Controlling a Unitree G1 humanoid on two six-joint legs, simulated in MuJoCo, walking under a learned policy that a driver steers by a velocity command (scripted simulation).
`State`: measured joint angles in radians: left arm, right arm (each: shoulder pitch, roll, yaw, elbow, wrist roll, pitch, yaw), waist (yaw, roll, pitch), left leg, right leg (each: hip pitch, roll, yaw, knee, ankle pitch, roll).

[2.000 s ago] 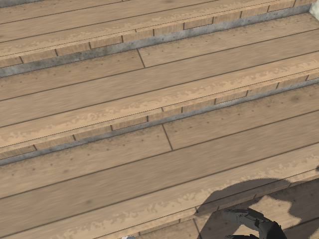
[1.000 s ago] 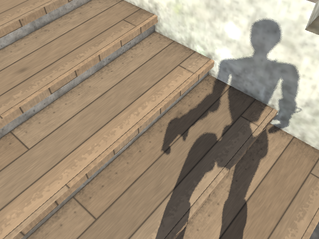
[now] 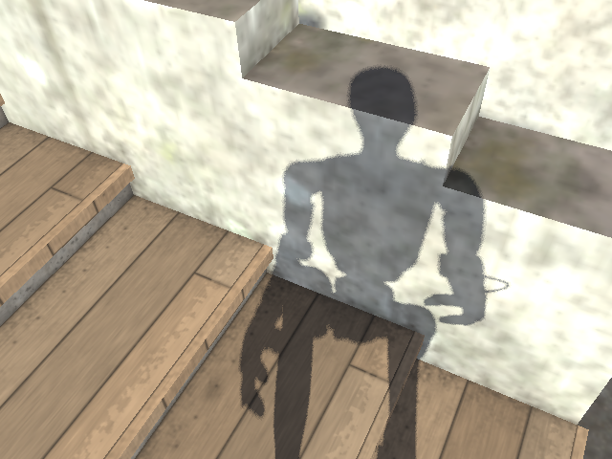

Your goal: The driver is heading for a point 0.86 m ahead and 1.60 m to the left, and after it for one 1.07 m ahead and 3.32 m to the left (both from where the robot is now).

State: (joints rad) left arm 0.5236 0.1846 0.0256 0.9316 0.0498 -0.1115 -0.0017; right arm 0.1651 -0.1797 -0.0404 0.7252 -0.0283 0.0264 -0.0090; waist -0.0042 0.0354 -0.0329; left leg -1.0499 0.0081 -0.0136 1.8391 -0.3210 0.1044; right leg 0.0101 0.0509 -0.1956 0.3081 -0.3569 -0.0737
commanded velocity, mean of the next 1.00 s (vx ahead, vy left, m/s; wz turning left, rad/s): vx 0.39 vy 0.15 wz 0.56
